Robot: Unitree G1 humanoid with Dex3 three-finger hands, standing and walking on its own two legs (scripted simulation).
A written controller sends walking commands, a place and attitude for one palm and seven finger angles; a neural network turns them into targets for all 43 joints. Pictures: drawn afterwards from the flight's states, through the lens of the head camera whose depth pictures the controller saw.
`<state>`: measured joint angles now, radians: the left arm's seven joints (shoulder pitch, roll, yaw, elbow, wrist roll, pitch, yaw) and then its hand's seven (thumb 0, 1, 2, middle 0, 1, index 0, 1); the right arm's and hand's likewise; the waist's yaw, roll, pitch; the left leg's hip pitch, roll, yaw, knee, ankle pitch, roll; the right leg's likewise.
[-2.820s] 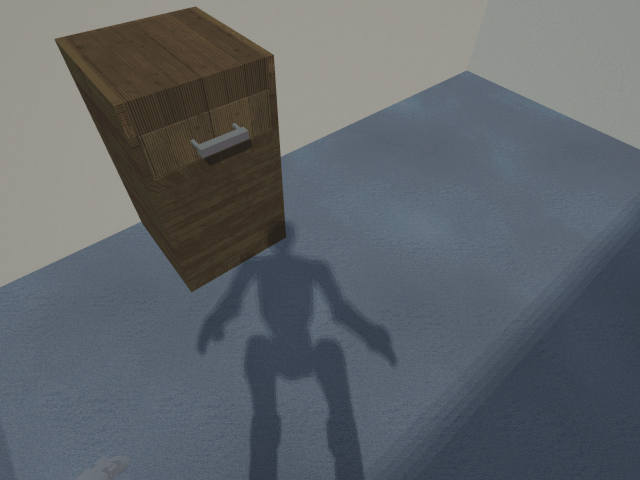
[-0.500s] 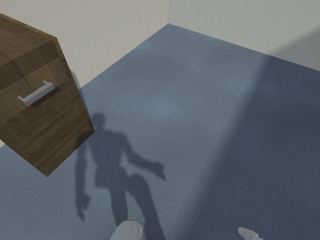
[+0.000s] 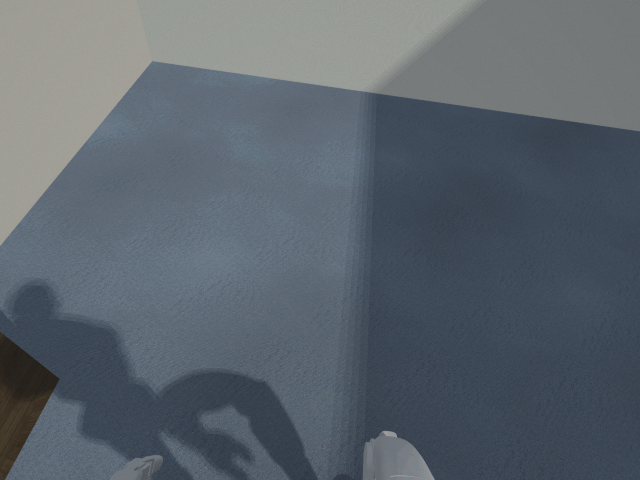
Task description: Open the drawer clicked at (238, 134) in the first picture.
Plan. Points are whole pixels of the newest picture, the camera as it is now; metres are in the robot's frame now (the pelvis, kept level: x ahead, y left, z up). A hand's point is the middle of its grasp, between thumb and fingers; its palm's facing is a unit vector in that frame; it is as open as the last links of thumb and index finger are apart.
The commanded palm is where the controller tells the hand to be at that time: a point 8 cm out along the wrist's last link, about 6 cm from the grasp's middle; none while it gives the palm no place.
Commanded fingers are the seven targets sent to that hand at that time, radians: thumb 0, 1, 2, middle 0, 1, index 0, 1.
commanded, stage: walk to a spot facing it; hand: left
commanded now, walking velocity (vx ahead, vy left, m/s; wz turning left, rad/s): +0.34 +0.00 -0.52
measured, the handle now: out of the picture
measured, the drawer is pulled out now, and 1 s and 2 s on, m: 0.00 0.00 0.00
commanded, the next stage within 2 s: turn to face it in 1.10 s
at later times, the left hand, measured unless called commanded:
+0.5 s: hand (210, 361) +0.32 +0.18 -0.18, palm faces -0.20 -0.95 -0.25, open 7.3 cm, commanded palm none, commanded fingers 0.00 0.90 0.90 -0.20 -0.30 -0.20 -0.30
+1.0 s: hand (270, 243) +0.58 +0.11 -0.17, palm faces -0.48 -0.86 -0.17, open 7.4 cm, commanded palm none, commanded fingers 0.00 0.90 0.90 -0.20 -0.30 -0.20 -0.30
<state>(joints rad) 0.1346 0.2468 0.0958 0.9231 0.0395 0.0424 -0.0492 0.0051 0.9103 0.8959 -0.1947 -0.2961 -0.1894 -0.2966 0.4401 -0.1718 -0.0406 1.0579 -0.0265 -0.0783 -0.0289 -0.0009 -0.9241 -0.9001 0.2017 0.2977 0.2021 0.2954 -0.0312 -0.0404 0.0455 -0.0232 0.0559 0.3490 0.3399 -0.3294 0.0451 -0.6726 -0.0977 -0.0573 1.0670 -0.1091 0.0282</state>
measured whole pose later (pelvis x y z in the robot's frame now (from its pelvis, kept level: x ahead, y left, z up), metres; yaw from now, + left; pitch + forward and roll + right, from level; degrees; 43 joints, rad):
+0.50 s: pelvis +0.24 -0.02 -0.01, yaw -14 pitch +1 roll -2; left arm 0.27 0.23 0.08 1.02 0.02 -0.05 0.00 -0.01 0.93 0.89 -0.20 -0.30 -0.20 -0.30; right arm 0.18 -0.19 -0.07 0.94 -0.03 -0.03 -0.01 0.02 -0.96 -0.90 0.20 0.30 0.20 0.30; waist -0.01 0.02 0.05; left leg -0.58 0.19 0.04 0.95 -0.26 -0.07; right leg -0.18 0.06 -0.04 0.47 -0.31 -0.05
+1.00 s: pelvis +0.40 -0.01 -0.01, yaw -32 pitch +0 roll +0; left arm 0.17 0.21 0.09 0.91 0.02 0.06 -0.04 0.01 0.91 0.90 -0.20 -0.30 -0.19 -0.30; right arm 0.25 -0.19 -0.06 0.97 -0.03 -0.02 -0.02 -0.01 -0.93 -0.90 0.21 0.30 0.21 0.30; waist 0.00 -0.03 0.08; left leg -0.15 0.17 0.36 0.50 -0.31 -0.02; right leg -0.52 -0.09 -0.11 0.90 -0.29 0.05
